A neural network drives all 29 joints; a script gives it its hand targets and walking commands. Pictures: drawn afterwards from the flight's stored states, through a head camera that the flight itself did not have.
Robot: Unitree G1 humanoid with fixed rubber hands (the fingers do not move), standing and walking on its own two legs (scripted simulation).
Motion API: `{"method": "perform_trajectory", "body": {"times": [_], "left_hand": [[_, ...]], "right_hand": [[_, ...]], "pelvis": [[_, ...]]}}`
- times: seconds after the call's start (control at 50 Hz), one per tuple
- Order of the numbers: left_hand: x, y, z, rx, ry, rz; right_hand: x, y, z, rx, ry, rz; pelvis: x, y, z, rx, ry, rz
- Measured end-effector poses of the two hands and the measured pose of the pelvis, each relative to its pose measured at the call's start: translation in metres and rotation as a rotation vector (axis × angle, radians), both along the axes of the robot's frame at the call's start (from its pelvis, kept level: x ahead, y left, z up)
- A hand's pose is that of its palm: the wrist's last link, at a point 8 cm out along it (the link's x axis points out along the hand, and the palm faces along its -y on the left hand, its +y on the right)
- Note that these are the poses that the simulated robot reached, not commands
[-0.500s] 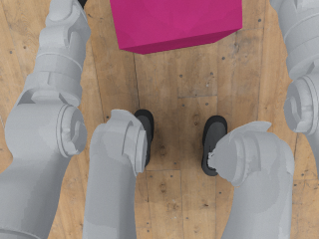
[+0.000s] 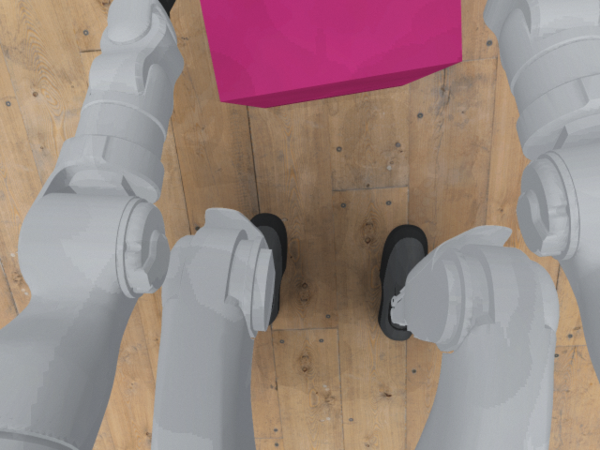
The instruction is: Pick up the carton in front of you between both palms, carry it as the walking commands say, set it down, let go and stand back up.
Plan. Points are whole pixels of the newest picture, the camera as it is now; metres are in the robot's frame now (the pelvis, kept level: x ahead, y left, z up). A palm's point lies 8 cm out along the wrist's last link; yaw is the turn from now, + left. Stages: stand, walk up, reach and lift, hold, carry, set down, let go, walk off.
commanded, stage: reach and lift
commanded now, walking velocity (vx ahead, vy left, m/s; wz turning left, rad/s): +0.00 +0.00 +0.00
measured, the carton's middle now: out of the picture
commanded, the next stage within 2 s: none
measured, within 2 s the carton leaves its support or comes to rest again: leaves its support in 0.40 s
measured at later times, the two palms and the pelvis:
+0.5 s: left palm out of the picture +0.54 +0.18 -0.14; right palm out of the picture +0.56 -0.12 -0.16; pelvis +0.00 +0.00 -0.01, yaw -1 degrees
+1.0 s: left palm out of the picture +0.48 +0.17 +0.05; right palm out of the picture +0.51 -0.13 +0.05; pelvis -0.01 +0.00 +0.11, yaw -2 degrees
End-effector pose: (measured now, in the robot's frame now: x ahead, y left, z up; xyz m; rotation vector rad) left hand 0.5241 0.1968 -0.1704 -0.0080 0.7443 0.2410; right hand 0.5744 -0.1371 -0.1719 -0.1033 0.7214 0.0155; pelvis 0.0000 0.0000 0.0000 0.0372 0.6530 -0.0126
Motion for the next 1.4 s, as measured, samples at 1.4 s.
{"method": "perform_trajectory", "body": {"times": [1.4], "left_hand": [[-0.064, -0.039, 0.345, -0.049, -0.059, -0.040]], "right_hand": [[-0.105, -0.005, 0.342, 0.074, -0.031, -0.150]], "pelvis": [[0.028, 0.000, 0.209, -0.020, -0.018, -0.028]]}}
